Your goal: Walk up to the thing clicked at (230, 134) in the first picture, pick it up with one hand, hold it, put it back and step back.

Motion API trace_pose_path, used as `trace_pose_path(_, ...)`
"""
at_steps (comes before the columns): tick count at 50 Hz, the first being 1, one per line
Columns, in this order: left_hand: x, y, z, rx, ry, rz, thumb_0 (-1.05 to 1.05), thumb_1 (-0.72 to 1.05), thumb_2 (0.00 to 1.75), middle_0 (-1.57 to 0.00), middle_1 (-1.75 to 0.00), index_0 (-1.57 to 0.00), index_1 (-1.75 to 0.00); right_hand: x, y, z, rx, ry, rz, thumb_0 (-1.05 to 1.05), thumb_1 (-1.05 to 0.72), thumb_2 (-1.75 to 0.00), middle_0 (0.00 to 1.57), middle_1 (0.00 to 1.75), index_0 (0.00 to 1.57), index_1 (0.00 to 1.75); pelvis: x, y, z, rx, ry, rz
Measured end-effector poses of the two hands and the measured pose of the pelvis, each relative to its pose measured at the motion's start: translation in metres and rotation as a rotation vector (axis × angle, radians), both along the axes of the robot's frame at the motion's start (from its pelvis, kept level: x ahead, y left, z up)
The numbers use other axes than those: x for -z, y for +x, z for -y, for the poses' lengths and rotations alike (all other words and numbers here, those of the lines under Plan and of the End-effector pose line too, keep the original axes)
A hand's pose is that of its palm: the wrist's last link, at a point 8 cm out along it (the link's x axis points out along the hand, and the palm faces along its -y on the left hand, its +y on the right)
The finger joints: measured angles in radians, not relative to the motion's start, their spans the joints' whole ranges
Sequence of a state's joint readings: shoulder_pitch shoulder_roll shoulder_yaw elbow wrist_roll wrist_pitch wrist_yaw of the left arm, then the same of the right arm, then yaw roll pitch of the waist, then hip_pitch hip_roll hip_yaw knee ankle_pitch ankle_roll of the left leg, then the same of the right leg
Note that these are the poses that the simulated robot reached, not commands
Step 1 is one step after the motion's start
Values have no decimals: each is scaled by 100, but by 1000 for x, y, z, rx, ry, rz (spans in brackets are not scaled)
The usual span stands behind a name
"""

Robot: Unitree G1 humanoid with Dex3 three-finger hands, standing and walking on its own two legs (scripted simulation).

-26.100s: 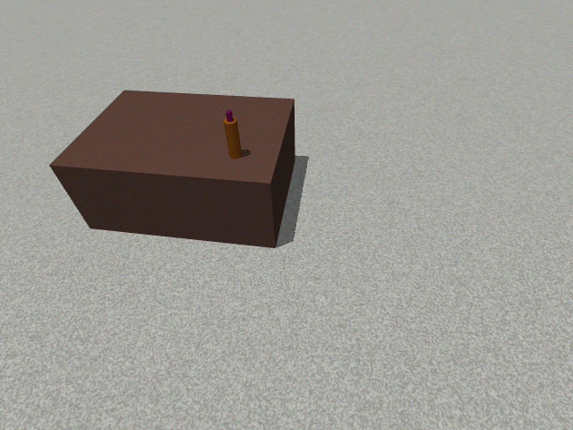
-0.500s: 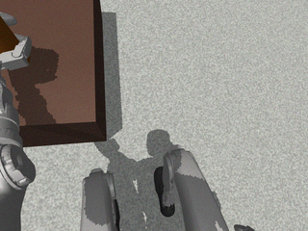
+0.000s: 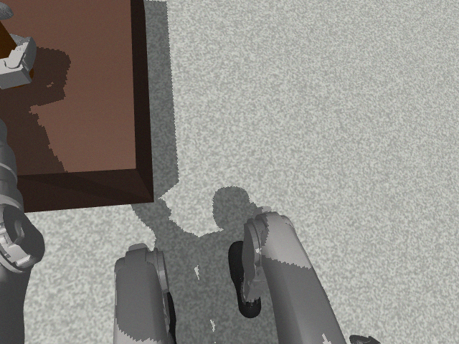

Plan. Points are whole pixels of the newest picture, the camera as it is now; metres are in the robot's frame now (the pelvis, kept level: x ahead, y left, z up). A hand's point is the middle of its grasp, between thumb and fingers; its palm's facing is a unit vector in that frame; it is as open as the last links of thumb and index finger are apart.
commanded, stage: loosen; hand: left
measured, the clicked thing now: out of the picture +0.59 +0.23 +0.06
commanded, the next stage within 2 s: open in 0.20 s
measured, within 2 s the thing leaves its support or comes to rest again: rests again in 0.38 s
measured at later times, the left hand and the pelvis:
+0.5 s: hand out of the picture +0.60 +0.23 +0.02, palm faces +0.22 -0.98 -0.02, open 9.1 cm; pelvis +0.00 +0.00 -0.01, yaw +0 degrees
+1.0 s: hand out of the picture +0.60 +0.26 +0.06, palm faces +0.28 -0.96 -0.03, open 16.4 cm; pelvis +0.00 +0.00 +0.00, yaw +0 degrees
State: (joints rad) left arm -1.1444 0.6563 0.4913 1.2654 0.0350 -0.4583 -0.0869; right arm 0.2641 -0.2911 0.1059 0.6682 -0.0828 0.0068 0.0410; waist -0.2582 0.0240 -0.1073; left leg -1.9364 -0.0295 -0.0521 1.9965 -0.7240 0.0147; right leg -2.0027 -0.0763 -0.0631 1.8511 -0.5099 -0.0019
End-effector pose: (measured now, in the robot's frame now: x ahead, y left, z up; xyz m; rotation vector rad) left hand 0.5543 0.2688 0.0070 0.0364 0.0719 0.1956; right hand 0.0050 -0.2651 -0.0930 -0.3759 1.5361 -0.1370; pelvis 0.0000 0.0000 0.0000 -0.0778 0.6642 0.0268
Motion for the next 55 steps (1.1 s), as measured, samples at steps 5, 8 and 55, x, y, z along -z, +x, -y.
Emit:
trace_pose_path(5,-1,2,0,-5,8,8,2,3,105,-89,-108,-91,-104,4,-5,0,2,-1,-8,0,-89,-90,20,30,20,30,5,-2,0,-1,-1,2)
trace_pose_path(8,-1,4,0,-4,17,3,2,3,105,-89,-108,-91,-104,8,-8,0,6,1,-14,0,-89,-90,20,30,20,30,7,-4,-1,-1,-1,2)
trace_pose_path(55,-101,10,-54,-94,54,69,-1,-56,14,-14,-14,-14,-14,-19,1,-9,59,-1,18,0,-89,-90,21,30,20,30,-27,-2,-4,1,-2,23)
